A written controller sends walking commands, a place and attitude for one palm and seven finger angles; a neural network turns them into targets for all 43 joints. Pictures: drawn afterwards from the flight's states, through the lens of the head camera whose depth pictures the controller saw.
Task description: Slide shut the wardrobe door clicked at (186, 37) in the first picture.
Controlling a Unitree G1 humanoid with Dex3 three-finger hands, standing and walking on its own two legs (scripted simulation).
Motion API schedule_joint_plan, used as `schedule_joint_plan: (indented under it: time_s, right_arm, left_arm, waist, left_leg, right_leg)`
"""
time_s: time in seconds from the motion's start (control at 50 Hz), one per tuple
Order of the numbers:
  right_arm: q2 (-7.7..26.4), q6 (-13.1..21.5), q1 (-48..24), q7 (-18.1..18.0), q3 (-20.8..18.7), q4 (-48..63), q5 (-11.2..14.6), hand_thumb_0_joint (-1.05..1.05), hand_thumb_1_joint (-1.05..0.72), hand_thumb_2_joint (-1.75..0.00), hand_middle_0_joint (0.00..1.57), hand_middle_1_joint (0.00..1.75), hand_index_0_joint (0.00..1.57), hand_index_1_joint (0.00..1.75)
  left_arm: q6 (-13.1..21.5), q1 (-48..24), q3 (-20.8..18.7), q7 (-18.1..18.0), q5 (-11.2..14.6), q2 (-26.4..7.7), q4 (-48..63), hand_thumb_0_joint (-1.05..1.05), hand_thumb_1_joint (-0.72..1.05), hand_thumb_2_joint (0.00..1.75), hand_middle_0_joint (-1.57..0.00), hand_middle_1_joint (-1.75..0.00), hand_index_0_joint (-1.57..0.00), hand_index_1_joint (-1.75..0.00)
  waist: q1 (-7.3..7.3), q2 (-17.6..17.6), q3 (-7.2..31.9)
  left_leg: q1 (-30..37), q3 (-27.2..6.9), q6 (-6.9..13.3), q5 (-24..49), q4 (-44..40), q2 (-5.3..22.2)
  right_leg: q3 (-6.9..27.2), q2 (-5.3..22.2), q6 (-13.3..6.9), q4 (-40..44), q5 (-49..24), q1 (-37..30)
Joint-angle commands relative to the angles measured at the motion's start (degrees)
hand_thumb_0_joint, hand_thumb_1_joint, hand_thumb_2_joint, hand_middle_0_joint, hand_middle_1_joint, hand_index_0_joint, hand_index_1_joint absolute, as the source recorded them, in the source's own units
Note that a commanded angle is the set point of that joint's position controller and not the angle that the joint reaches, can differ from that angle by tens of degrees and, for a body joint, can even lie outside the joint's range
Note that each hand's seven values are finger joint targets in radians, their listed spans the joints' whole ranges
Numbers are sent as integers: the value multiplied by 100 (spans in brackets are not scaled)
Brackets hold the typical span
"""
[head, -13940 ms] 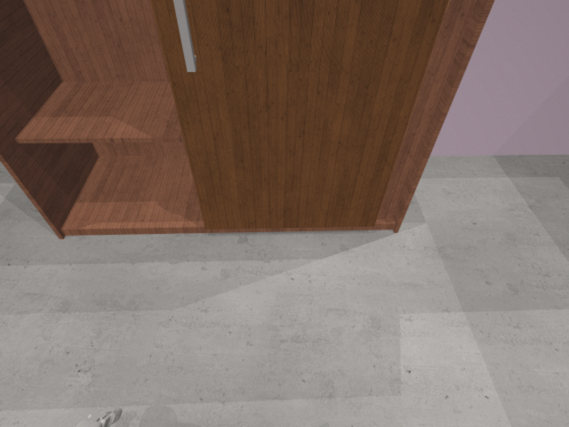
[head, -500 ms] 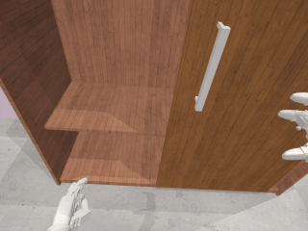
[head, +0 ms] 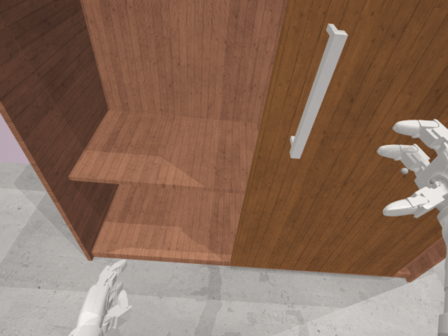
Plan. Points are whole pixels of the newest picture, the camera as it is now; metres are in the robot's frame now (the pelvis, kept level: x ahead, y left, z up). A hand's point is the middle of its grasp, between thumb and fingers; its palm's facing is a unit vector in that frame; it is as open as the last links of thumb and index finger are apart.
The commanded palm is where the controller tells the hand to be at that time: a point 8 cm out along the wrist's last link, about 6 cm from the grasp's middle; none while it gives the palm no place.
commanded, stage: move the hooked fingers beside the handle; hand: right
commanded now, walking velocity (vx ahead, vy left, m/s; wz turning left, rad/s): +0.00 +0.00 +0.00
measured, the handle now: (311, 99) +0.55 -0.17 +0.18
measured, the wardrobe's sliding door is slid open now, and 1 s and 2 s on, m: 0.64 0.64 0.64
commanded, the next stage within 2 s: none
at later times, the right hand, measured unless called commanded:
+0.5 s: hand (381, 138) +0.40 -0.25 +0.20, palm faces +0.05 +1.00 -0.03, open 13.9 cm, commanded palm +0.38 -0.30 +0.20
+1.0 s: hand (350, 114) +0.48 -0.23 +0.19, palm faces +0.05 +1.00 -0.03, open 14.0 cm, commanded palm +0.46 -0.28 +0.19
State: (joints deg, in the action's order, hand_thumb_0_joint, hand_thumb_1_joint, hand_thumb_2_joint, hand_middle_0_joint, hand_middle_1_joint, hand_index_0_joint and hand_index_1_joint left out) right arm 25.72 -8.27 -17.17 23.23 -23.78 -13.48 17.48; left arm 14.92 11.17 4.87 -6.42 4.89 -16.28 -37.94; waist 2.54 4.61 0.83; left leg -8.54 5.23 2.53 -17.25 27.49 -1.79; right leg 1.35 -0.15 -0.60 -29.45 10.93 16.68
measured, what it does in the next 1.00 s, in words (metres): stands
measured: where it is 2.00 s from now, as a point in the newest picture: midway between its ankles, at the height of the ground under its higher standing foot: outside the picture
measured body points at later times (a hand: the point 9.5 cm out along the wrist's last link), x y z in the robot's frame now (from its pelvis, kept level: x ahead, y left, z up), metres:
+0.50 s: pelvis +0.01 -0.01 +0.00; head +0.01 +0.00 +0.45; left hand +0.16 +0.23 -0.09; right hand +0.39 -0.31 +0.21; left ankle -0.02 +0.09 -0.74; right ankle +0.05 -0.11 -0.74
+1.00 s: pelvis +0.02 -0.02 +0.00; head +0.05 +0.00 +0.45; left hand +0.08 +0.26 -0.11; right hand +0.47 -0.28 +0.20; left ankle -0.02 +0.09 -0.74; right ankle +0.05 -0.11 -0.74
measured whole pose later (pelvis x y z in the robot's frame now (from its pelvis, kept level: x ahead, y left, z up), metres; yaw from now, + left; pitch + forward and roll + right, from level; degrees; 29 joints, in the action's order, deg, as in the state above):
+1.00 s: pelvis +0.02 -0.02 +0.00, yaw +2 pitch +5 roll +1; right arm 29.9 -0.7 -47.6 15.0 -21.6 -52.0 8.4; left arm 9.3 19.6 2.7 -4.4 3.2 -17.3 -40.1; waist -4.0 2.7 1.5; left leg -15.1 2.9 1.4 -17.5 28.0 -1.5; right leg -0.9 -0.2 -1.7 -30.4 12.3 22.7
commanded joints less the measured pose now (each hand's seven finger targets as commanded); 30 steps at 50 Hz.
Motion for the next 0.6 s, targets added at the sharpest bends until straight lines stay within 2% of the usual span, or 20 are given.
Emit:
schedule_joint_plan:
  time_s: [0.0, 0.04, 0.08, 0.12, 0.14, 0.18, 0.22, 0.24, 0.26, 0.28, 0.32, 0.34, 0.38, 0.44, 0.46, 0.48, 0.52, 0.54, 0.56, 0.58]
  right_arm:
    - [2078, 493, -2260, -232, -915, 425, 117, 0, 50, -30, 30, 120, 30, 120]
    - [2078, 246, -1976, -239, -886, -83, 25, 0, 50, -30, 30, 120, 30, 120]
    - [1907, 35, -2136, -183, -561, -135, -57, 0, 50, -30, 30, 120, 30, 120]
    - [1741, -3, -2311, -135, -325, 137, -100, 0, 50, -30, 30, 120, 30, 120]
    - [1684, 38, -2382, -131, -277, 209, -88, 0, 50, -30, 30, 120, 30, 120]
    - [1860, 196, -2888, -123, -350, 309, -70, 0, 50, -30, 30, 120, 30, 120]
    - [1955, 439, -3335, -163, -445, 499, -38, 0, 50, -30, 30, 120, 30, 120]
    - [2023, 550, -3413, -215, -481, 570, -38, 0, 50, -30, 30, 120, 30, 120]
    - [1862, 621, -3566, -247, -335, 578, -74, 0, 50, -30, 30, 120, 30, 120]
    - [1798, 671, -3815, -312, -252, 535, -119, 0, 50, -30, 30, 120, 30, 120]
    - [1806, 648, -3664, -412, -293, 143, -183, 0, 50, -30, 30, 120, 30, 120]
    - [1912, 611, -3559, -455, -381, -90, -211, 0, 50, -30, 30, 120, 30, 120]
    - [1718, 463, -3621, -471, -167, -418, -254, 0, 50, -30, 30, 120, 30, 120]
    - [1820, 325, -3482, -515, -216, -820, -327, 0, 50, -30, 30, 120, 30, 120]
    - [1690, 306, -3634, -511, -72, -890, -336, 0, 50, -30, 30, 120, 30, 120]
    - [1867, 333, -3902, -531, -167, -921, -361, 0, 50, -30, 30, 120, 30, 120]
    - [1888, 437, -4090, -555, -177, -807, -395, 0, 50, -30, 30, 120, 30, 120]
    - [2014, 525, -4162, -592, -249, -810, -416, 0, 50, -30, 30, 120, 30, 120]
    - [1952, 588, -4297, -603, -183, -828, -424, 0, 50, -30, 30, 120, 30, 120]
    - [1905, 657, -4547, -622, -110, -913, -440, 0, 50, -30, 30, 120, 30, 120]
  left_arm:
    - [337, -637, -269, -12, -17, -594, 851, 0, 90, 90, -20, -30, -20, -30]
    - [257, -594, -291, 8, 3, -632, 870, 0, 90, 90, -20, -30, -20, -30]
    - [195, -602, -289, 33, 56, -655, 979, 0, 90, 90, -20, -30, -20, -30]
    - [153, -577, -310, 52, 70, -654, 1091, 0, 90, 90, -20, -30, -20, -30]
    - [135, -537, -329, 64, 68, -645, 1098, 0, 90, 90, -20, -30, -20, -30]
    - [115, -453, -356, 53, 56, -693, 1063, 0, 90, 90, -20, -30, -20, -30]
    - [138, -404, -370, 27, 18, -683, 1020, 0, 90, 90, -20, -30, -20, -30]
    - [142, -376, -349, 26, -2, -669, 995, 0, 90, 90, -20, -30, -20, -30]
    - [165, -377, -352, 23, -7, -659, 973, 0, 90, 90, -20, -30, -20, -30]
    - [175, -318, -352, 14, -18, -663, 909, 0, 90, 90, -20, -30, -20, -30]
    - [166, -233, -363, 9, -33, -683, 840, 0, 90, 90, -20, -30, -20, -30]
    - [136, -173, -372, 11, -49, -711, 788, 0, 90, 90, -20, -30, -20, -30]
    - [91, -181, -369, 17, -14, -720, 791, 0, 90, 90, -20, -30, -20, -30]
    - [-3, -95, -383, 47, -20, -757, 802, 0, 90, 90, -20, -30, -20, -30]
    - [-21, -100, -384, 55, -7, -750, 827, 0, 90, 90, -20, -30, -20, -30]
    - [-41, -49, -403, 50, -16, -775, 798, 0, 90, 90, -20, -30, -20, -30]
    - [-67, 22, -414, 66, -36, -766, 851, 0, 90, 90, -20, -30, -20, -30]
    - [-93, 65, -423, 71, -47, -770, 814, 0, 90, 90, -20, -30, -20, -30]
    - [-100, 84, -414, 84, -52, -765, 815, 0, 90, 90, -20, -30, -20, -30]
    - [-113, 132, -417, 77, -52, -766, 778, 0, 90, 90, -20, -30, -20, -30]
  waist:
    - [-27, -213, 1180]
    - [39, -377, 956]
    - [-17, -160, 878]
    - [-72, 64, 1084]
    - [-121, -169, 1157]
    - [-221, -277, 1416]
    - [-266, -142, 1642]
    - [-235, 20, 1611]
    - [-291, 244, 1671]
    - [-331, 299, 1649]
    - [-301, 244, 1546]
    - [-269, -25, 1480]
    - [-311, -73, 1349]
    - [-238, -192, 1305]
    - [-305, -225, 1301]
    - [-334, -204, 1402]
    - [-344, -162, 1664]
    - [-349, -185, 1730]
    - [-386, -49, 1723]
    - [-448, -81, 1694]
  left_leg:
    - [-521, -353, -185, 1371, -532, 118]
    - [-502, -384, -196, 1405, -560, 156]
    - [-623, -361, -191, 1453, -527, 178]
    - [-644, -322, -160, 1538, -466, 160]
    - [-613, -333, -162, 1589, -484, 141]
    - [-666, -331, -182, 1599, -466, 93]
    - [-651, -335, -175, 1549, -451, 73]
    - [-612, -339, -144, 1451, -462, 64]
    - [-678, -334, -129, 1457, -447, 62]
    - [-773, -302, -127, 1387, -445, 56]
    - [-827, -281, -115, 1268, -464, 57]
    - [-706, -291, -111, 1309, -506, 57]
    - [-789, -295, -129, 1302, -487, 80]
    - [-688, -299, -110, 1321, -494, 94]
    - [-758, -296, -124, 1403, -473, 96]
    - [-783, -314, -135, 1425, -469, 96]
    - [-722, -307, -124, 1547, -417, 81]
    - [-650, -320, -118, 1598, -415, 76]
    - [-716, -330, -118, 1619, -402, 72]
    - [-806, -316, -126, 1504, -406, 65]
  right_leg:
    - [196, -96, -214, 259, -557, -1130]
    - [148, -96, -219, 271, -556, -900]
    - [121, -90, -206, 298, -574, -906]
    - [129, -84, -204, 266, -719, -1095]
    - [119, -62, -223, 212, -769, -1129]
    - [142, -56, -245, 165, -797, -1292]
    - [163, -50, -243, 157, -821, -1503]
    - [176, -45, -227, 167, -808, -1474]
    - [194, -46, -221, 182, -829, -1603]
    - [228, -34, -206, 200, -796, -1684]
    - [285, -4, -185, 261, -725, -1634]
    - [258, -12, -203, 255, -722, -1476]
    - [236, -13, -204, 295, -638, -1349]
    - [217, -3, -199, 304, -658, -1168]
    - [206, 1, -211, 294, -698, -1196]
    - [195, 7, -214, 256, -724, -1240]
    - [213, 7, -213, 223, -920, -1377]
    - [188, 27, -215, 177, -994, -1380]
    - [199, 20, -214, 174, -1005, -1415]
    - [219, 33, -208, 188, -912, -1431]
